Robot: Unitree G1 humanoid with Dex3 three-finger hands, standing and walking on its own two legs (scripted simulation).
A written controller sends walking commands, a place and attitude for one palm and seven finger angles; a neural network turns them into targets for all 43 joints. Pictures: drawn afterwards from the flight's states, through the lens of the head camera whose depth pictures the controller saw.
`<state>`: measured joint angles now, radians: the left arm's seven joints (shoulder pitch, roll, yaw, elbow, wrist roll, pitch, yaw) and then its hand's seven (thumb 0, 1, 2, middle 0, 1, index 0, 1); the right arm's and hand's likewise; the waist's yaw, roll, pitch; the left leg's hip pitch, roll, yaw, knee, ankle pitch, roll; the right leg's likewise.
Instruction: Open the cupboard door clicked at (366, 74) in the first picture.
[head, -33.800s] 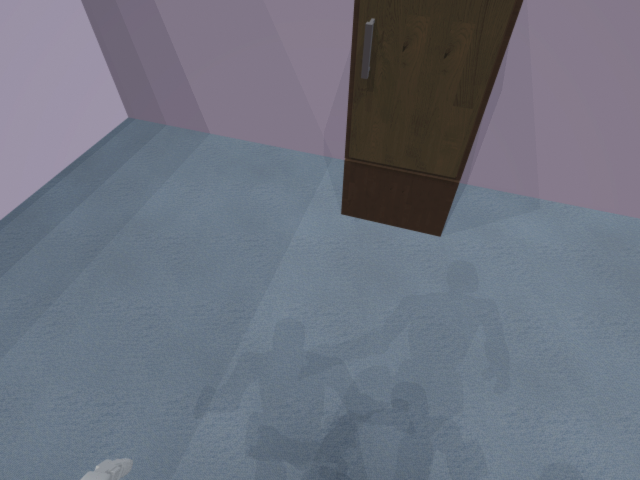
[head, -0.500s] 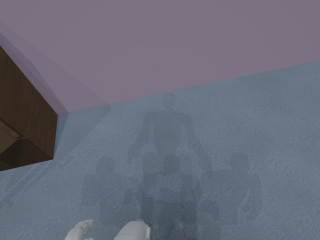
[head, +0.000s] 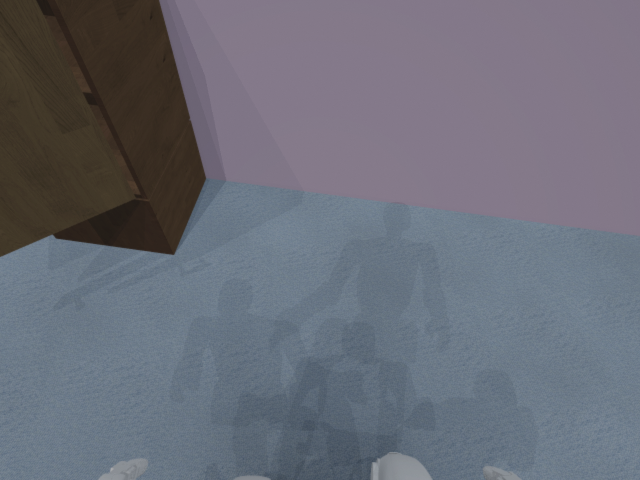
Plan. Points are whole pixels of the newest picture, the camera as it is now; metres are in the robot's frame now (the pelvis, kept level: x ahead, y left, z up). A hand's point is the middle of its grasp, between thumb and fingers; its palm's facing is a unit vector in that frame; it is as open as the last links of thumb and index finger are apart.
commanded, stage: turn to face it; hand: left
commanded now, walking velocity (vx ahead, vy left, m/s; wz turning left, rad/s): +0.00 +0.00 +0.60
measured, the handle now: out of the picture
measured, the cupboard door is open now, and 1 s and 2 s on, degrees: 44 44 44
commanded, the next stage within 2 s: take the last steps up to it in 1.10 s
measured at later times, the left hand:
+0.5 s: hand out of the picture +0.01 +0.15 -0.16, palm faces +0.32 -0.92 -0.24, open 7.3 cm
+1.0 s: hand out of the picture -0.02 +0.17 -0.16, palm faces +0.53 -0.81 -0.26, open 7.4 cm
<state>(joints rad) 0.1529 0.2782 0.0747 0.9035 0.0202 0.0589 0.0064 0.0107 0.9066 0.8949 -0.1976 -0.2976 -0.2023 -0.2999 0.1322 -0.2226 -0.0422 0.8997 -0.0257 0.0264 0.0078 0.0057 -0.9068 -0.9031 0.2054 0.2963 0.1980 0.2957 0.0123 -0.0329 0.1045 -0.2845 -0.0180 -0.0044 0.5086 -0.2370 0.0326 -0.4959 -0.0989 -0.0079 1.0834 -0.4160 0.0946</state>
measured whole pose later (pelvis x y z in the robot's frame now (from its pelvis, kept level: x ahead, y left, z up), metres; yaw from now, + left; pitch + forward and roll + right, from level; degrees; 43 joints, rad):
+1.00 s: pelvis +0.00 -0.06 +0.00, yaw +32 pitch +0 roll +0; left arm 0.14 0.22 0.05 0.91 0.01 0.03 0.01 0.01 0.91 0.90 -0.20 -0.30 -0.20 -0.30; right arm 0.17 -0.20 -0.04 0.95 -0.03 0.04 0.00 0.01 -0.90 -0.90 0.21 0.30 0.20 0.30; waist -0.01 0.01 0.09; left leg -0.28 -0.02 -0.06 0.54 -0.27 -0.01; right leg -0.30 -0.04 -0.04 0.64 -0.34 0.07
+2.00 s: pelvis +0.11 +0.04 -0.02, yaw +42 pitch -2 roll +1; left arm 0.06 0.14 0.04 0.97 0.02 -0.06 -0.02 0.01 0.90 0.89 -0.20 -0.30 -0.20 -0.30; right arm 0.47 -0.11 -0.02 1.19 -0.02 -0.03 -0.01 0.01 -0.91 -0.90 0.21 0.30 0.20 0.30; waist -0.05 0.01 0.11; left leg -0.13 0.00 0.06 0.84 -0.51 0.02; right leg -0.37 -0.05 -0.13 0.66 -0.24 -0.06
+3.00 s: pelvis +0.31 +0.28 +0.00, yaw +43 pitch -1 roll +2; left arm 0.08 0.17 0.02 1.01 0.02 -0.03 0.02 0.00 0.91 0.89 -0.20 -0.30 -0.20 -0.30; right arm 0.31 -0.17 -0.02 1.14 0.00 0.03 -0.03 0.01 -0.92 -0.90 0.20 0.30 0.19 0.30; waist -0.05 0.02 0.11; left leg -0.26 0.02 0.07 0.84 -0.55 -0.03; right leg -0.30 -0.05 -0.12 0.58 -0.26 -0.04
